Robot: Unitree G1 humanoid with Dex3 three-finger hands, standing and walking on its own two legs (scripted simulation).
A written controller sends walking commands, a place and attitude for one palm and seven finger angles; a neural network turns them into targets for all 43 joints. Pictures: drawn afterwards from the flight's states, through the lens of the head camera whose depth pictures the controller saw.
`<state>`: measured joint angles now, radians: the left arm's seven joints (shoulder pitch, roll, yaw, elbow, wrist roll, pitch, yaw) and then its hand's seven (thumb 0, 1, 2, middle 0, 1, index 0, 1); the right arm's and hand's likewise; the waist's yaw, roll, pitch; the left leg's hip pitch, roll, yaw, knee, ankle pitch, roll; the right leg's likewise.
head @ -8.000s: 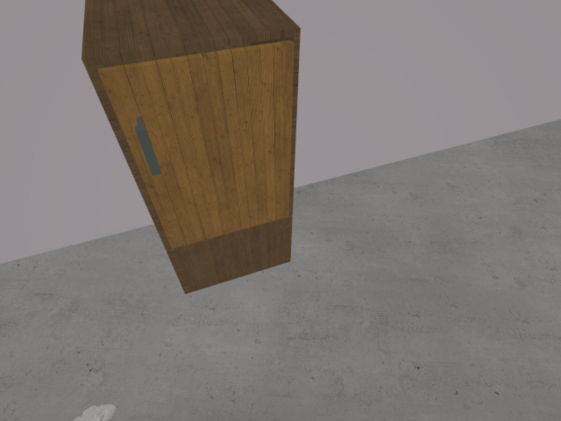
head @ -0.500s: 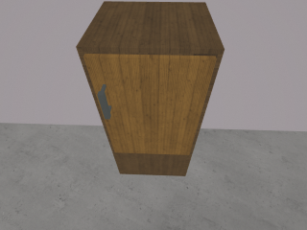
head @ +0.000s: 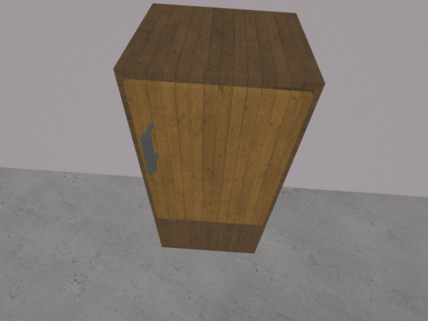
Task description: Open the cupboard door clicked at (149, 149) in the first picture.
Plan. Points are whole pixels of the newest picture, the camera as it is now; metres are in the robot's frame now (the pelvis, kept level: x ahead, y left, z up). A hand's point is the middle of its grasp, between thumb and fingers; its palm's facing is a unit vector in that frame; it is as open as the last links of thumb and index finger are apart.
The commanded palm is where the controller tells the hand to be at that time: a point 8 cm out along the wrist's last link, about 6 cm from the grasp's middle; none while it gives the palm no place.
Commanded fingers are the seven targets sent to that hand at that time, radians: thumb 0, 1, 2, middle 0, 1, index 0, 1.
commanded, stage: look again from close up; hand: left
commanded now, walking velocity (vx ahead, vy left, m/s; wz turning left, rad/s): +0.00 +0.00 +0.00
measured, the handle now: (151, 148) +0.51 +0.20 -0.01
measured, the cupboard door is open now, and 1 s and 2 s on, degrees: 0 0 0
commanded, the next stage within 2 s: raise the hand with hooked fingers in 0.04 s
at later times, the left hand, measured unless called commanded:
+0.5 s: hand (120, 301) +0.16 +0.18 -0.05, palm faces -0.01 -1.00 -0.05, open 8.3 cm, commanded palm +0.12 +0.26 -0.05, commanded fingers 0.00 0.46 0.71 -0.23 -0.58 -0.23 -0.58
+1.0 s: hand (93, 262) +0.22 +0.24 -0.03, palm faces +0.05 -1.00 -0.04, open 11.2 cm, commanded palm +0.18 +0.30 -0.03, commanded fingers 0.00 -0.13 0.46 -0.27 -0.96 -0.27 -0.96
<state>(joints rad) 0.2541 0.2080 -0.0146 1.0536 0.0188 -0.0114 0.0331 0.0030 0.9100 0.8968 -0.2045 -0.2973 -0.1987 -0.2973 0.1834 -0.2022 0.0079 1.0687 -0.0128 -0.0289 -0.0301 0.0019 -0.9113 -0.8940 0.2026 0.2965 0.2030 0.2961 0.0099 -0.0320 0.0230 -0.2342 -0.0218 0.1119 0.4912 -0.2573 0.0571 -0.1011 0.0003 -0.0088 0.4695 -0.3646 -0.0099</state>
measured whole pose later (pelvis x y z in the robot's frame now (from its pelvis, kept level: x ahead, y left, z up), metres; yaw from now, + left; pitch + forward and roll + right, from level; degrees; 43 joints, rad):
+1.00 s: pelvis -0.01 +0.00 -0.07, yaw +2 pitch +15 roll -2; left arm 0.28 0.30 0.32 0.16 -0.37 -0.36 -0.42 0.01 0.10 0.55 -0.26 -0.81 -0.26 -0.81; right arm 0.27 -0.24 0.01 0.57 0.03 -0.23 -0.05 0.01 -0.90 -0.89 0.21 0.30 0.21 0.30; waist -0.01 0.03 -0.14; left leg -0.84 -0.02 0.03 1.06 -0.49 0.06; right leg -0.80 0.06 -0.07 1.02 -0.49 -0.05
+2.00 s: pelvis -0.01 +0.03 -0.05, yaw +3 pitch +13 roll -3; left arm -0.01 0.45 0.41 0.43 -0.37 -0.30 -0.54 -0.01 -0.50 0.30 -0.30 -1.20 -0.30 -1.20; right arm 0.32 -0.30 0.03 0.53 0.04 -0.17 -0.05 0.01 -0.90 -0.89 0.21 0.30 0.21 0.30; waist -0.03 0.02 -0.12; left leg -0.77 -0.04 0.02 0.97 -0.44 0.09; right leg -0.71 0.05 -0.07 0.91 -0.43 -0.02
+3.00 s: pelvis +0.00 +0.02 -0.06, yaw +2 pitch +16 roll -3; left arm -0.26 0.44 0.37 0.62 -0.30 -0.32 -0.49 -0.01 -0.50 0.30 -0.30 -1.20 -0.30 -1.20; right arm 0.33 -0.29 0.03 0.57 0.05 -0.10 -0.05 0.01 -0.90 -0.89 0.21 0.30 0.21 0.30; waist -0.06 0.03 -0.13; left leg -0.82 -0.03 0.03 1.00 -0.46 0.08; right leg -0.77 0.06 -0.06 0.94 -0.45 -0.03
